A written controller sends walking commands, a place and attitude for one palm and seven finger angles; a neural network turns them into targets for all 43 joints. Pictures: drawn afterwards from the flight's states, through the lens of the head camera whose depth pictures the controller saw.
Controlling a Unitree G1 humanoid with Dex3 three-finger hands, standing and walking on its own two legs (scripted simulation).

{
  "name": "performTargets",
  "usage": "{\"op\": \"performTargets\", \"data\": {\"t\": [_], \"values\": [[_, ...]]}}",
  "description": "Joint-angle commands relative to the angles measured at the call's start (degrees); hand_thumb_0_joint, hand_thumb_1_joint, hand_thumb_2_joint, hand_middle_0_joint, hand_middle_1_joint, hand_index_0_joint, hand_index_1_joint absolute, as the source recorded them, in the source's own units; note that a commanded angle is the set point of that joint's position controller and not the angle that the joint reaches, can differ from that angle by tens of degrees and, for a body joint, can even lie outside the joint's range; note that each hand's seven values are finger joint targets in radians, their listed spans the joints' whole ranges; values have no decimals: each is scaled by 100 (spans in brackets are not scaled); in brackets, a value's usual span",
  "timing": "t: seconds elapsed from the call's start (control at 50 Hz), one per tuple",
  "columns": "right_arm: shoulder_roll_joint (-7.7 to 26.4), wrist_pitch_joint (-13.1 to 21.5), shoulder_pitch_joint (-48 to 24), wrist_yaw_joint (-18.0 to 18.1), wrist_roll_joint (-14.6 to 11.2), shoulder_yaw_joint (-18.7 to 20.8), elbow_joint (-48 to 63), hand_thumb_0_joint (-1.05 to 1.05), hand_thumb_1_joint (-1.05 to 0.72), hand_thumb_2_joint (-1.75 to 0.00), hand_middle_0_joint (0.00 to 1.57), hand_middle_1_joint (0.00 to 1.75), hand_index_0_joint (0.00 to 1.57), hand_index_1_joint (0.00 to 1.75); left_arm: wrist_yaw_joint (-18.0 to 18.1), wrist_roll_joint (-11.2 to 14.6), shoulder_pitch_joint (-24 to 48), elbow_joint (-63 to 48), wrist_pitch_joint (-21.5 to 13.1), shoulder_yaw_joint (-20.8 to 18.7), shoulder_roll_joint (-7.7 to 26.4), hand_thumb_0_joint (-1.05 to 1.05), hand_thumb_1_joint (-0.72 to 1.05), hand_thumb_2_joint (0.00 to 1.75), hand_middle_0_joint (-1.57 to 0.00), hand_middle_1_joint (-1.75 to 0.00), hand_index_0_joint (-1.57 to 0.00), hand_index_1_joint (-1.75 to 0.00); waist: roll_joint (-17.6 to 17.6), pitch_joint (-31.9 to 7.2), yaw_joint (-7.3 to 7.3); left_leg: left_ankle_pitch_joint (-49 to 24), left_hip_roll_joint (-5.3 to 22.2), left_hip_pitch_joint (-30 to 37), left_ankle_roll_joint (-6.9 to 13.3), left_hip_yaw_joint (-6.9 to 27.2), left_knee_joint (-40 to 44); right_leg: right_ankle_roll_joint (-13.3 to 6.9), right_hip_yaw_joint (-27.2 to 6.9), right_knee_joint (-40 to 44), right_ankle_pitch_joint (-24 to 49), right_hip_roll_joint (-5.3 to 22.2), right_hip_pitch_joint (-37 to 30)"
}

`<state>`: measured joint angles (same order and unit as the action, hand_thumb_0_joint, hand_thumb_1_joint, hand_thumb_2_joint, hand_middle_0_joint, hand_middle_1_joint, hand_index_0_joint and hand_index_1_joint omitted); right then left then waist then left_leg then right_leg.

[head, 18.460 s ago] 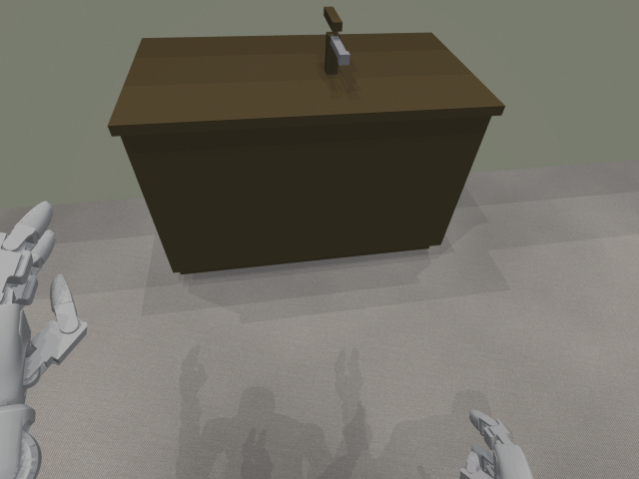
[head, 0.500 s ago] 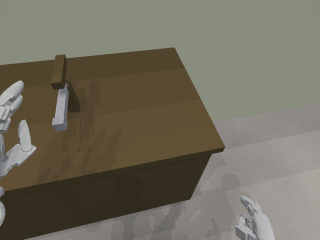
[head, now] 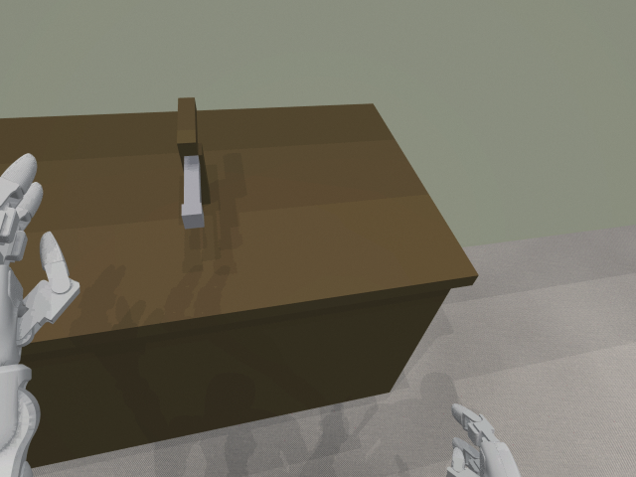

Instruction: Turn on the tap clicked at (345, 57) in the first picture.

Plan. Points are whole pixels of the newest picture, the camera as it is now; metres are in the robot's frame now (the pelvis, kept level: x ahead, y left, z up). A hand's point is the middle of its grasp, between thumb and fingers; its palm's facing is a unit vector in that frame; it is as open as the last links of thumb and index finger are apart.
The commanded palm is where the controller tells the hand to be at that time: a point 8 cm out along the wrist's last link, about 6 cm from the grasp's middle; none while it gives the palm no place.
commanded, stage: come to a stop and stand still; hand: left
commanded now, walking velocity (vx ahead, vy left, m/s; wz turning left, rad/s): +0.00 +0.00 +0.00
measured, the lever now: (193, 215) +0.43 +0.24 +0.06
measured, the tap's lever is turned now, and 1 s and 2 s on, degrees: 0 0 0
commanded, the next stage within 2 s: look again from close up in 1.44 s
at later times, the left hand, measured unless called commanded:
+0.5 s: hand (39, 338) +0.18 +0.27 +0.17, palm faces +0.45 -0.82 -0.36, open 7.4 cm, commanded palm +0.11 +0.29 +0.18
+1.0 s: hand out of the picture +0.11 +0.28 +0.18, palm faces +0.38 -0.83 -0.42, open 7.4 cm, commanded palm +0.06 +0.32 +0.18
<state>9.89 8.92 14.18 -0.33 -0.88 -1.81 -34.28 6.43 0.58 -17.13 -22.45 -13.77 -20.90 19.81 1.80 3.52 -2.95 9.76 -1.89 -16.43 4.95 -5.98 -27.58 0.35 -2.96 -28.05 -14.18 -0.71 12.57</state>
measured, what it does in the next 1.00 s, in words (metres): walks backwards: right foot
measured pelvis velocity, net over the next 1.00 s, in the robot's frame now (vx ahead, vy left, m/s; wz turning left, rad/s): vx -0.10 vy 0.04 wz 0.00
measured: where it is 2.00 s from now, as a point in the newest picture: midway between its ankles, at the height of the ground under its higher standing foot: outside the picture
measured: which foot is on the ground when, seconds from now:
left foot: down 0.00-0.94, up 0.96-1.00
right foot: down 0.00-0.72, up 0.74-0.92, down 0.94-1.00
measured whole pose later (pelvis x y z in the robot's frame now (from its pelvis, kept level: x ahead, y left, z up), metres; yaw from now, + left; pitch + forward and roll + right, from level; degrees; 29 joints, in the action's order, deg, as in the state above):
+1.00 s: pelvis -0.10 +0.04 -0.02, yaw +0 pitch -5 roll -3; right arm 11.1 5.0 13.9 -1.2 -1.1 0.4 -34.0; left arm 4.7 2.0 -23.4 -32.4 -10.0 -23.0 22.9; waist -2.0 6.1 -0.7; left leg 20.8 -1.2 -31.7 -1.2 -5.5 -55.5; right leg -4.9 6.5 -33.9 -16.8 -5.0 11.1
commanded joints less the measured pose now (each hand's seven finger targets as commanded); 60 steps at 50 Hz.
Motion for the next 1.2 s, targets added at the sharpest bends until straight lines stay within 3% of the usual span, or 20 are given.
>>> {"op": "performTargets", "data": {"t": [0.0, 0.38, 0.56, 0.62, 0.66, 0.7, 0.72, 0.78, 0.84, 0.88, 0.9, 0.92, 0.94, 0.96, 0.98, 1.02, 1.04, 1.1, 1.14, 1.18], "values": [[898, 320, -650, 50, 22, 398, 955, 0, -90, -90, 20, 30, 20, 30, 47, -77, 486, -1258, -284, -277, 877, 0, 90, 90, -20, -30, -20, -30, -778, -514, 130, 2834, 1041, -167, -369, 1097, 1631, -170, 46, 263, -599, -63, -96], [838, 139, -668, 51, 21, 496, 923, 0, -90, -90, 20, 30, 20, 30, 5, -57, 236, -1441, 4, -509, 915, 0, 90, 90, -20, -30, -20, -30, -708, -652, 120, 2894, 1109, -167, -411, 550, 1412, -187, 552, -49, -708, -194, -337], [741, 58, -699, 61, 15, 449, 892, 0, -90, -90, 20, 30, 20, 30, -66, 10, 366, -1775, 109, -547, 1042, 0, 90, 90, -20, -30, -20, -30, 37, -501, 197, 2086, 344, 700, -481, -124, -831, -639, -396, 709, -1518, 325, 1410], [723, 47, -618, 87, 14, 409, 725, 0, -90, -90, 20, 30, 20, 30, -70, 76, 583, -1824, 139, -504, 1039, 0, 90, 90, -20, -30, -20, -30, 414, -358, 371, 1474, 179, 1407, -437, 562, -1979, -989, -1292, 920, -2223, 836, 2906], [757, 5, -580, 122, 13, 385, 647, 0, -90, -90, 20, 30, 20, 30, -44, 85, 776, -1864, 95, -535, 1092, 0, 90, 90, -20, -30, -20, -30, 97, -262, 426, 1938, 354, 1588, -360, 1106, -1284, -758, -932, 123, -2584, 546, 3454], [929, 74, -709, 127, 11, 444, 792, 0, -90, -90, 20, 30, 20, 30, 8, 144, 803, -2167, 80, -730, 1112, 0, 90, 90, -20, -30, -20, -30, -2282, -505, 441, 4077, 1599, 272, -232, 2974, 1901, -152, 356, -3213, -2113, -729, 2211], [757, 193, -730, 103, 17, 503, 857, 0, -90, -90, 20, 30, 20, 30, 38, 158, 1216, -2535, 23, -1005, 1561, 0, 90, 90, -20, -30, -20, -30, -2257, -468, 399, 4147, 1843, -636, -463, 3397, 2617, -76, 38, -4666, -1668, -823, 1558], [874, 224, -813, -67, 40, 613, 757, 0, -90, -90, 20, 30, 20, 30, -101, 216, 177, -1977, 112, -850, 1141, 0, 90, 90, -20, -30, -20, -30, -965, -669, 152, 3100, 1284, -741, -941, 1376, 2207, -109, 442, -4485, -768, -717, 1020], [715, 85, -886, -47, 90, 496, 967, 0, -90, -90, 20, 30, 20, 30, -61, 255, -398, -2226, 107, -937, 1107, 0, 90, 90, -20, -30, -20, -30, -1635, -1013, -52, 2338, 1201, -516, -1114, 764, 2132, -407, 875, -1528, -1225, -450, -323], [757, -32, -661, -68, 98, 515, 1065, 0, -90, -90, 20, 30, 20, 30, -60, 163, -609, -1914, 161, -913, 1142, 0, 90, 90, -20, -30, -20, -30, -975, -1173, -75, 2002, 891, -614, -1091, 287, 742, -622, 792, 273, -951, -210, -1394], [718, -92, -475, -77, 23, 528, 1044, 0, -90, -90, 20, 30, 20, 30, -107, 109, -436, -1910, 143, -789, 1152, 0, 90, 90, -20, -30, -20, -30, 407, -1103, 10, 1612, 318, 81, -877, -214, -1611, -833, 30, 1300, -284, 522, -527], [683, -140, -622, -68, -33, 454, 1072, 0, -90, -90, 20, 30, 20, 30, -72, 123, -254, -1897, 123, -706, 1073, 0, 90, 90, -20, -30, -20, -30, 1061, -877, 177, 1719, 23, -339, -586, 203, -3614, -1080, -712, 1455, 782, 1295, 213], [697, -138, -778, -66, -41, 345, 1016, 0, -90, -90, 20, 30, 20, 30, -36, 157, 33, -1933, 101, -703, 1234, 0, 90, 90, -20, -30, -20, -30, 764, -758, 204, 1721, -29, -1306, -617, 573, -5173, -1461, -640, 1167, 1604, 1604, 90], [751, -11, -543, 12, -142, 470, 1006, 0, -90, -90, 20, 30, 20, 30, -56, 215, -15, -1232, 179, -689, 1042, 0, 90, 90, -20, -30, -20, -30, 1590, -206, 315, 1340, 82, -1762, -645, 1184, -5426, -1464, -1888, 1386, 347, 1820, 778], [907, 50, -623, -3, -100, 546, 968, 0, -90, -90, 20, 30, 20, 30, -81, 250, 184, -1359, 136, -455, 872, 0, 90, 90, -20, -30, -20, -30, 1215, 316, 357, 937, 315, -1879, -658, 1574, -5480, -1541, -2283, 1623, -803, 1973, 1374], [745, -8, -757, 96, 15, 427, 795, 0, -90, -90, 20, 30, 20, 30, -16, 177, 478, -1616, -70, -538, 1128, 0, 90, 90, -20, -30, -20, -30, -253, 152, 349, 1069, 495, -1708, -617, 1344, -4455, -1567, -1958, 1453, -746, 1876, 954], [708, 33, -681, 167, 61, 367, 730, 0, -90, -90, 20, 30, 20, 30, 70, 127, 354, -1529, -141, -538, 1148, 0, 90, 90, -20, -30, -20, -30, -482, -69, 363, 880, 489, -1285, -553, 1106, -3588, -1397, -1574, 1297, -405, 1683, 799], [629, 265, -661, 246, 166, 342, 718, 0, -90, -90, 20, 30, 20, 30, 229, 22, 397, -1890, -208, -521, 1187, 0, 90, 90, -20, -30, -20, -30, 282, -605, 121, 1000, 189, 274, -319, 426, -690, -1005, -864, 1118, -1104, 1240, 580], [655, 370, -484, 298, 157, 383, 713, 0, -90, -90, 20, 30, 20, 30, 158, 82, 206, -2037, -200, -456, 1073, 0, 90, 90, -20, -30, -20, -30, -583, -814, 216, 598, 159, 1340, -311, 209, 950, -552, -193, -129, -1278, 526, 490], [866, 348, -445, 282, 140, 547, 819, 0, -90, -90, 20, 30, 20, 30, 132, 112, 375, -2358, -225, -683, 1365, 0, 90, 90, -20, -30, -20, -30, -1841, -841, 206, -843, 1596, 1920, 267, 2102, 1088, -100, 602, -2227, -1581, -286, 1633]]}}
